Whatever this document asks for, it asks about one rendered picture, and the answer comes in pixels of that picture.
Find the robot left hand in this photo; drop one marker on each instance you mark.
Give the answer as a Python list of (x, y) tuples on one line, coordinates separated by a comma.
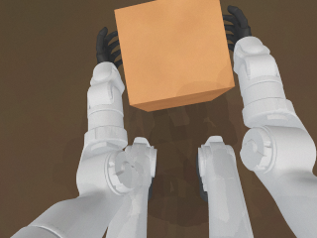
[(104, 51)]

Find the robot right forearm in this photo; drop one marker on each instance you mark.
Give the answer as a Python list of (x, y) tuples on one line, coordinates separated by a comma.
[(261, 87)]

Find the robot left forearm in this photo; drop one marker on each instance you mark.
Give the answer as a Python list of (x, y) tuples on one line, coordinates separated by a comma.
[(104, 112)]

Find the robot right foot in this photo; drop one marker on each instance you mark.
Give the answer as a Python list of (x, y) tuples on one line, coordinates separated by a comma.
[(203, 194)]

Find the robot right thigh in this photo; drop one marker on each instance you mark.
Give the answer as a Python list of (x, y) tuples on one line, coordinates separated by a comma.
[(228, 214)]

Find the robot right upper arm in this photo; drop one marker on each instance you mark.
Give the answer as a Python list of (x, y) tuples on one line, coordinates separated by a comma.
[(283, 159)]

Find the carton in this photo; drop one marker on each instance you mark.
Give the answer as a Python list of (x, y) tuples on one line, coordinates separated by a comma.
[(174, 53)]

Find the robot left upper arm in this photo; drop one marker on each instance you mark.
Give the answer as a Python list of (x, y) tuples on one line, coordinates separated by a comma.
[(104, 182)]

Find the robot right hand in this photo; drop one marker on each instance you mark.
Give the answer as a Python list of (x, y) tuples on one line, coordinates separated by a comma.
[(240, 27)]

